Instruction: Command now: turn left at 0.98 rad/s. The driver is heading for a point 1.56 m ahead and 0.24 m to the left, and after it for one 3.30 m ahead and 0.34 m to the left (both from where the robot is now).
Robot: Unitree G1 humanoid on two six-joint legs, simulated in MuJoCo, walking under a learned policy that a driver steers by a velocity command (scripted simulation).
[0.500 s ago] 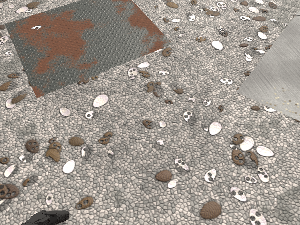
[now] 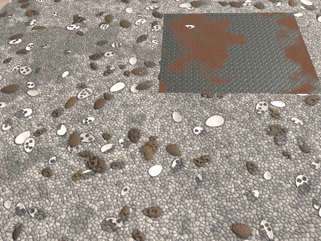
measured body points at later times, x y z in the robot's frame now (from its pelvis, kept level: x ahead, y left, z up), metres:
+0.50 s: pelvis +0.00 +0.05 +0.00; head +0.04 +0.10 +0.45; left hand +0.04 +0.39 -0.10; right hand +0.28 -0.14 -0.07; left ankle -0.02 +0.14 -0.74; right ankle +0.09 -0.09 -0.67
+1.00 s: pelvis +0.09 +0.08 +0.00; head +0.12 +0.08 +0.45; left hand +0.15 +0.38 -0.10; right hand +0.26 -0.19 -0.10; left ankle +0.00 +0.17 -0.74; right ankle +0.09 -0.05 -0.69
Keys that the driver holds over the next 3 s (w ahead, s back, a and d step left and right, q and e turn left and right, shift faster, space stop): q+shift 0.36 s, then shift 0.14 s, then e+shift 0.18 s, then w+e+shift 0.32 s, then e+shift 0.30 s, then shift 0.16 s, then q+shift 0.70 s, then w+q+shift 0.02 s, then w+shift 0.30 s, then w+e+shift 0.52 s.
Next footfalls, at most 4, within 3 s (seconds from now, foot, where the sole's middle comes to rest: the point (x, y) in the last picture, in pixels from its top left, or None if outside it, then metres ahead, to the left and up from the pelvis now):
0.26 left None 0.02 0.16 -0.78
0.68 right None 0.13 -0.05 -0.78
1.28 right None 0.42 -0.02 -0.78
1.80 left None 0.43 0.20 -0.78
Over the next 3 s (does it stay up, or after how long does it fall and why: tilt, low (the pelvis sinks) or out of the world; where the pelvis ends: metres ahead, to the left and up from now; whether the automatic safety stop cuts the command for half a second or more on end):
stays up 0.77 0.27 -0.01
